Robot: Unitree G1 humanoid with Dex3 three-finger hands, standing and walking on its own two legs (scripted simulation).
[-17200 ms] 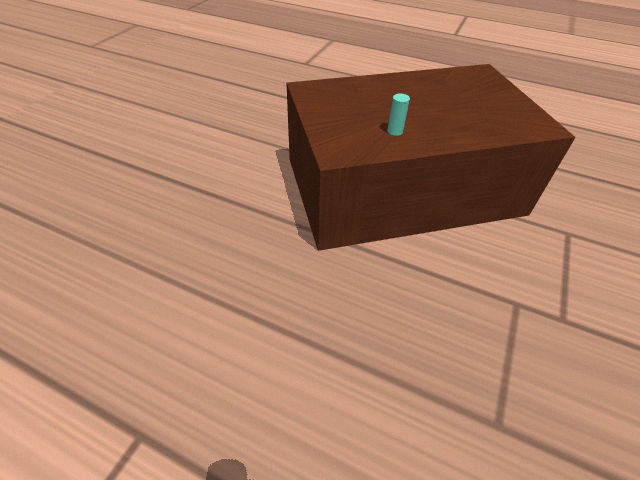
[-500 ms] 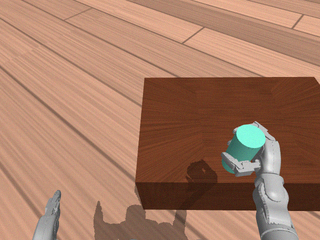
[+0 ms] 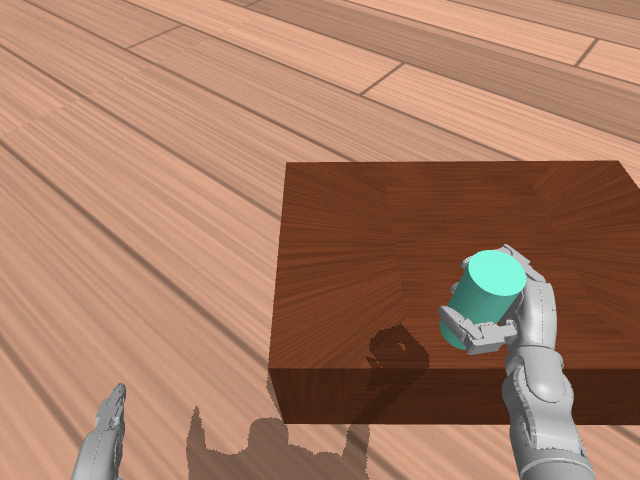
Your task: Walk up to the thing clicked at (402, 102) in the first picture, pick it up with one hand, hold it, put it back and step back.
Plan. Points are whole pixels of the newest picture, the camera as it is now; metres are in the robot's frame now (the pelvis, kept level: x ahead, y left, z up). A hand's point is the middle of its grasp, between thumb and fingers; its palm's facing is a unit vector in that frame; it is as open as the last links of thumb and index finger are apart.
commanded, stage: hold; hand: right
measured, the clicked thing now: (477, 303) +0.34 -0.17 +0.05
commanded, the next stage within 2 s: none
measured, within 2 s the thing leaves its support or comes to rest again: neither
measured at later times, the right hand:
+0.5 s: hand (473, 297) +0.34 -0.17 +0.05, palm faces +0.15 +0.99 -0.01, open 9.0 cm
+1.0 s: hand (476, 296) +0.35 -0.17 +0.06, palm faces +0.15 +0.99 +0.00, open 9.0 cm
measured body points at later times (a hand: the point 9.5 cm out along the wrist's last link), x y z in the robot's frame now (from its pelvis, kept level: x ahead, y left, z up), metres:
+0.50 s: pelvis +0.00 +0.00 +0.01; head +0.04 -0.01 +0.45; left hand +0.16 +0.27 -0.03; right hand +0.33 -0.22 +0.06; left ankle +0.01 +0.14 -0.69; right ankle +0.02 -0.13 -0.69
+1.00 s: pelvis +0.00 +0.00 +0.01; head +0.03 -0.01 +0.45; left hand +0.15 +0.26 -0.04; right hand +0.33 -0.22 +0.06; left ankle +0.01 +0.14 -0.69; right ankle +0.02 -0.13 -0.69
